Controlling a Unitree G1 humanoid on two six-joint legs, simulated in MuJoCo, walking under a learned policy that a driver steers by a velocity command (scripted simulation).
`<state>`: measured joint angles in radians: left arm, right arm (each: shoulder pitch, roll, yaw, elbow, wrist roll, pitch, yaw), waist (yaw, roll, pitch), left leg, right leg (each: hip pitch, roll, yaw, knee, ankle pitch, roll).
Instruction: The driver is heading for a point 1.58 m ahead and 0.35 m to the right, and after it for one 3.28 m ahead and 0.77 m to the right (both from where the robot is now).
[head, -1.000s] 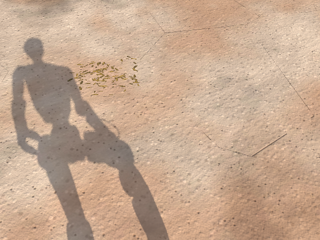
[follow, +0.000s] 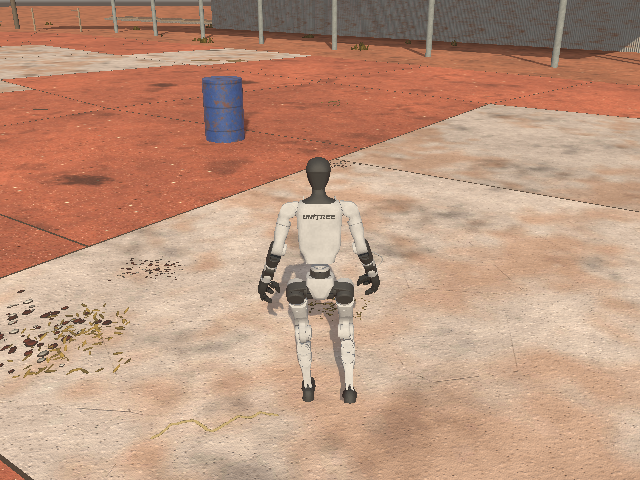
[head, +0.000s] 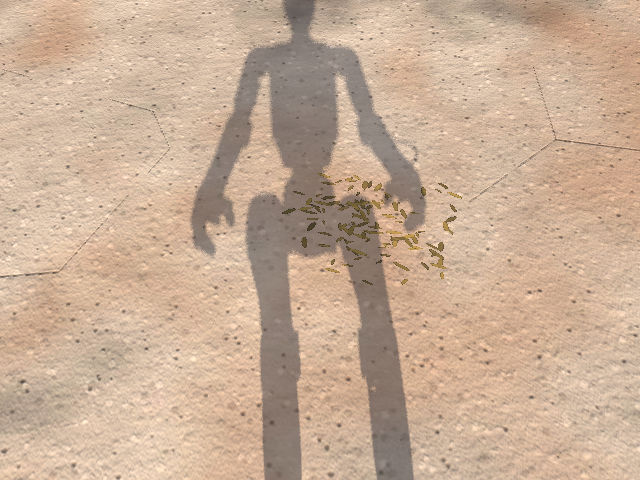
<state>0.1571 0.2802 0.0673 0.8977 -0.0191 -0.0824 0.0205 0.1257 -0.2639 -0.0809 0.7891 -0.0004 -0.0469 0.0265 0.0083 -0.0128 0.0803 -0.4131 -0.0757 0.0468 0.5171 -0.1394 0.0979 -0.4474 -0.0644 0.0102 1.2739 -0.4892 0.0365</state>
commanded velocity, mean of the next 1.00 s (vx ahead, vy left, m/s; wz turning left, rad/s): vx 0.05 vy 0.00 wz -0.28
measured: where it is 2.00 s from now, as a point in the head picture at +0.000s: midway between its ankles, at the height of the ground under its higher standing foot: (356, 416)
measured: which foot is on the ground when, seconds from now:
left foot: down 0.00-0.44, up 0.46-0.90, down 0.92-1.00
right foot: up 0.00-0.42, down 0.44-1.00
